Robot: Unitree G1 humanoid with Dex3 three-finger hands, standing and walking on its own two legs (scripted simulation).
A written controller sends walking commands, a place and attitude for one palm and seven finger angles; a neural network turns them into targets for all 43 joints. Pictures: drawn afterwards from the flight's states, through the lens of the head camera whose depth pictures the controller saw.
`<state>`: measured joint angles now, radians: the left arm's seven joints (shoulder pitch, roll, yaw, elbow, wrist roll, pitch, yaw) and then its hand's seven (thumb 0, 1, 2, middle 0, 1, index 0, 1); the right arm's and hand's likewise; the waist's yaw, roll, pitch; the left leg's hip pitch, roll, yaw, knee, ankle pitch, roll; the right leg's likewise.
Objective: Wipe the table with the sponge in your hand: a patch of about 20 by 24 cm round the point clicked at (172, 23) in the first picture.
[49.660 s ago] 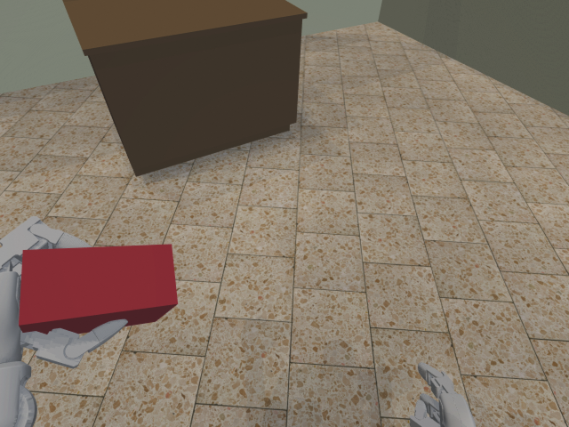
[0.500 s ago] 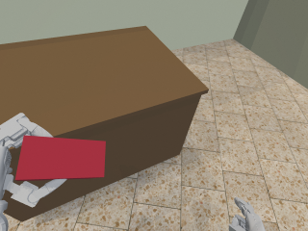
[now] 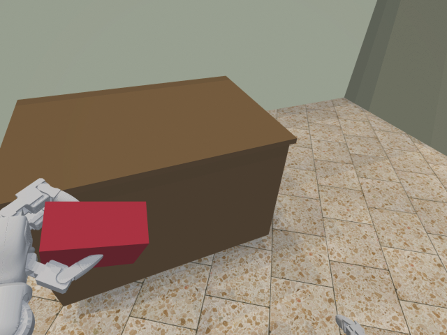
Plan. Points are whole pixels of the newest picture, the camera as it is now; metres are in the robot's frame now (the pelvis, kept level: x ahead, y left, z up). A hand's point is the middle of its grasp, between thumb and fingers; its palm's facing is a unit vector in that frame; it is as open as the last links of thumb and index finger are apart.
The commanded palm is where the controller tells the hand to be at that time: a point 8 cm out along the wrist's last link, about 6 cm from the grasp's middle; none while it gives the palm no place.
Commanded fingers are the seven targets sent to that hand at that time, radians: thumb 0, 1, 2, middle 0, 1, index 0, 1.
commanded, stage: stop stepping back and stand still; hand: left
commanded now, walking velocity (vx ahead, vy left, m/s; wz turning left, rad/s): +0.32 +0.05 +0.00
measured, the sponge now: (111, 235) +0.22 +0.19 +0.14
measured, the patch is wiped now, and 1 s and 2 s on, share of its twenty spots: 1.00 1.00 1.00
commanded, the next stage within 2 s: stand and wait in 1.24 s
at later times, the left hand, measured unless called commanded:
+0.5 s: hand (50, 284) +0.13 +0.23 +0.16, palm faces +0.38 -0.85 -0.37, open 10.0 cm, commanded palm +0.09 +0.27 +0.18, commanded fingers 0.00 0.10 1.30 -1.20 -1.60 -1.20 -1.60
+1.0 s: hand (32, 262) +0.16 +0.26 +0.16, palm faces +0.43 -0.81 -0.40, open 10.0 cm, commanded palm +0.11 +0.30 +0.18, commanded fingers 0.00 0.10 1.30 -1.20 -1.60 -1.20 -1.60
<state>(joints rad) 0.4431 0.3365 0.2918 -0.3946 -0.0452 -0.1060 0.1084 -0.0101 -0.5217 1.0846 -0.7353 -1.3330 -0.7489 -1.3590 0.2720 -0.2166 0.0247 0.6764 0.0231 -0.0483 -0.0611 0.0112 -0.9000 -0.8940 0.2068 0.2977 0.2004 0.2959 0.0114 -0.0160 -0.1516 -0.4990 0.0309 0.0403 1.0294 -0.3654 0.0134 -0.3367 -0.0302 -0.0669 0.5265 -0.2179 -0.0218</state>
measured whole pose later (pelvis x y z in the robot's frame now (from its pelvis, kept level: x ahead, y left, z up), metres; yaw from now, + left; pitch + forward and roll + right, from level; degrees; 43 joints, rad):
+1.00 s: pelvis -0.04 +0.01 +0.00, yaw +1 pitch -1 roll -1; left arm 0.50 0.36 0.33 -0.49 -0.04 -0.13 0.16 -0.01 -0.52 1.08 -0.74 -1.33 -0.75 -1.36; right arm 0.21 -0.21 0.01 0.62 0.02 -0.10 -0.07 0.01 -0.90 -0.89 0.20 0.30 0.20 0.30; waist 0.01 0.02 0.01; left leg -0.26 0.02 0.02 0.54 -0.26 0.00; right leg -0.26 0.00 -0.05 0.51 -0.24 -0.01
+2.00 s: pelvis -0.04 +0.03 +0.01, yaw +1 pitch +0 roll -1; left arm 0.49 0.33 0.30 -0.43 -0.04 -0.11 0.17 -0.01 -0.52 1.08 -0.73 -1.34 -0.75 -1.36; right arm 0.20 -0.21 0.01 0.62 0.01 -0.08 -0.08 0.01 -0.90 -0.89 0.20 0.30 0.20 0.30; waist 0.00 0.02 -0.01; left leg -0.25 0.01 0.04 0.48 -0.23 0.03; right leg -0.23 0.00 -0.03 0.41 -0.17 0.01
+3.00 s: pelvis -0.04 +0.02 +0.01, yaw +1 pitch +0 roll -1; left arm 0.49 0.33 0.30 -0.44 -0.05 -0.10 0.16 -0.01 -0.52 1.08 -0.73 -1.34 -0.75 -1.36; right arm 0.19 -0.22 0.01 0.60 0.01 -0.07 -0.08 0.01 -0.90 -0.89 0.20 0.30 0.20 0.30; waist 0.00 0.04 -0.01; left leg -0.23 0.02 0.03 0.47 -0.23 0.02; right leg -0.21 0.00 -0.04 0.40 -0.18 0.00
